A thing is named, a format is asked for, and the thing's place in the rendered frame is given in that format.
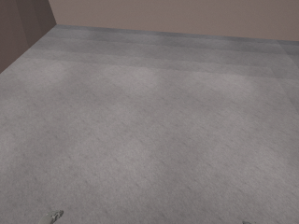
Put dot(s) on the left robot hand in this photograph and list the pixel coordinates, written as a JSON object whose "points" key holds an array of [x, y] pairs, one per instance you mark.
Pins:
{"points": [[51, 217]]}

